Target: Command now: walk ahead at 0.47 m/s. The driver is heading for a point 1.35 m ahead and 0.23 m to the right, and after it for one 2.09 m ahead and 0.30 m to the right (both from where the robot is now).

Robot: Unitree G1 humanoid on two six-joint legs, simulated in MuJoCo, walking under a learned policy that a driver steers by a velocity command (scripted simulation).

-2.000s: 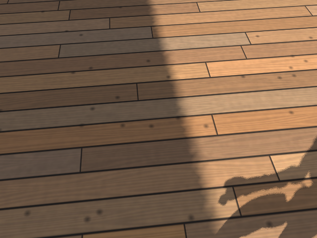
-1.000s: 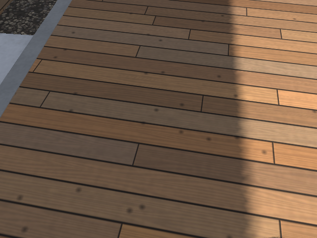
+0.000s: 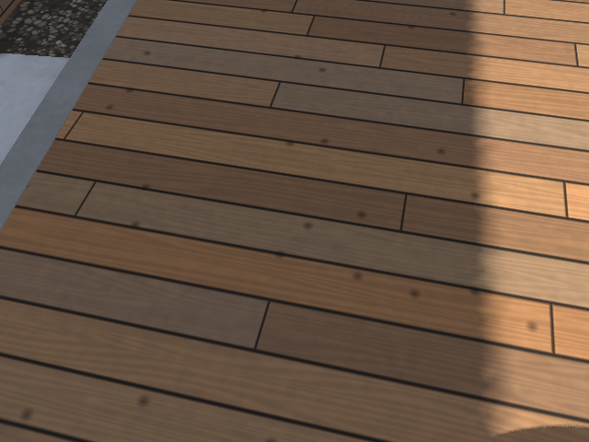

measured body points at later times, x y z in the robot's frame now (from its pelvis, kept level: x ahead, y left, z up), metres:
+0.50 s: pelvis +0.28 +0.02 +0.01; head +0.31 +0.02 +0.46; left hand +0.46 +0.23 -0.12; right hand +0.19 -0.21 -0.14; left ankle +0.18 +0.07 -0.73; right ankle +0.46 -0.12 -0.69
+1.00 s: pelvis +0.57 -0.02 +0.01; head +0.59 -0.03 +0.46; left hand +0.49 +0.21 -0.13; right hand +0.71 -0.25 -0.12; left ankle +0.72 +0.13 -0.68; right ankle +0.49 -0.08 -0.73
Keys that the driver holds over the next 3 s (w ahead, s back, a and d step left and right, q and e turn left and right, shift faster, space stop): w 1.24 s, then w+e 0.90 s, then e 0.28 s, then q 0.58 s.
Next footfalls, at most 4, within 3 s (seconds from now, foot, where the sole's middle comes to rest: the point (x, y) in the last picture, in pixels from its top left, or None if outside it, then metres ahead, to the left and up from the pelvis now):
0.08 left None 0.22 0.08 -0.77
0.62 right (371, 407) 0.53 -0.08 -0.77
1.18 left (299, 288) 0.83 0.09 -0.77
1.74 right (368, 211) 1.10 -0.09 -0.77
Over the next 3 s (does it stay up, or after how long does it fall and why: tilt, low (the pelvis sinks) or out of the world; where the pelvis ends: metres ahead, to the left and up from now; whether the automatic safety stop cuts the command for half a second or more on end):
stays up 1.32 -0.09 0.00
